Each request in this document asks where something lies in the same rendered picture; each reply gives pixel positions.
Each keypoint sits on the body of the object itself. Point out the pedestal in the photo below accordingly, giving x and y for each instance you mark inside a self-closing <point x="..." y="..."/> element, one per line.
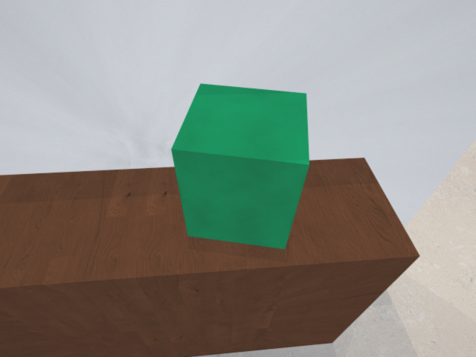
<point x="99" y="264"/>

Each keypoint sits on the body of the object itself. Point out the carton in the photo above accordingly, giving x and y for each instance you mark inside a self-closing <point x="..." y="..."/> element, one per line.
<point x="241" y="158"/>

